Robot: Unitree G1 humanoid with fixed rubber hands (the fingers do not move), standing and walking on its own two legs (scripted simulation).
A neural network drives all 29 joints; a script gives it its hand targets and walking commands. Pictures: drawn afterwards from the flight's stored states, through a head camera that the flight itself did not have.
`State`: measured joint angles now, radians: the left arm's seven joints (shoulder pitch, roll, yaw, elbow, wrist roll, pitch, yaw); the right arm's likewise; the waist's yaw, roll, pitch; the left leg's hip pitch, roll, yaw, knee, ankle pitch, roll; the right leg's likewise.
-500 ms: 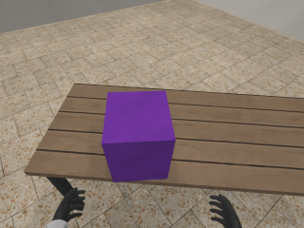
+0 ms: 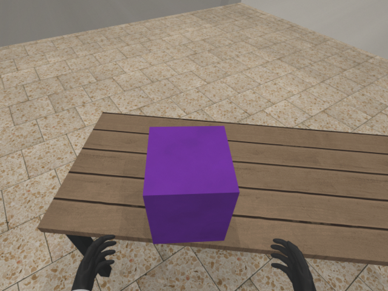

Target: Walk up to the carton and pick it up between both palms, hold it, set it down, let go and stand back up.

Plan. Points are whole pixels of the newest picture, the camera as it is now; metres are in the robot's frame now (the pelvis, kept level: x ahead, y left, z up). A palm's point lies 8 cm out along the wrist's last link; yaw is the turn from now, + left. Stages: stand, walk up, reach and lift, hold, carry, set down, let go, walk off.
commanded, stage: reach and lift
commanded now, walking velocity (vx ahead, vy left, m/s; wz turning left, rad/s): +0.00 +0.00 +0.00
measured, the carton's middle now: (188, 185) +0.41 +0.02 -0.07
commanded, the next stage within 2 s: none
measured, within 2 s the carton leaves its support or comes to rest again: neither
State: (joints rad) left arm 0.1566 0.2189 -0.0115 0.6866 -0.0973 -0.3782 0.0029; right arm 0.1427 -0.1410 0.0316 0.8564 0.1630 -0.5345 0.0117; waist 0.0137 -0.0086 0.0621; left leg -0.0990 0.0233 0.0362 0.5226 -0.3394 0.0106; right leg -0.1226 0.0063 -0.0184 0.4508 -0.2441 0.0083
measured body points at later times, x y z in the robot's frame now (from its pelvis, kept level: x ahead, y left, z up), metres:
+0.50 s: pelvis -0.01 -0.01 +0.00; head -0.02 +0.01 +0.45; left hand +0.25 +0.21 -0.03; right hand +0.24 -0.21 -0.03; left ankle -0.03 +0.10 -0.74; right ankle +0.01 -0.13 -0.74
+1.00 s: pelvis -0.01 -0.01 +0.00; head +0.00 +0.00 +0.45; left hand +0.33 +0.22 +0.02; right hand +0.33 -0.20 +0.02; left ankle -0.03 +0.10 -0.74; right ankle +0.01 -0.13 -0.74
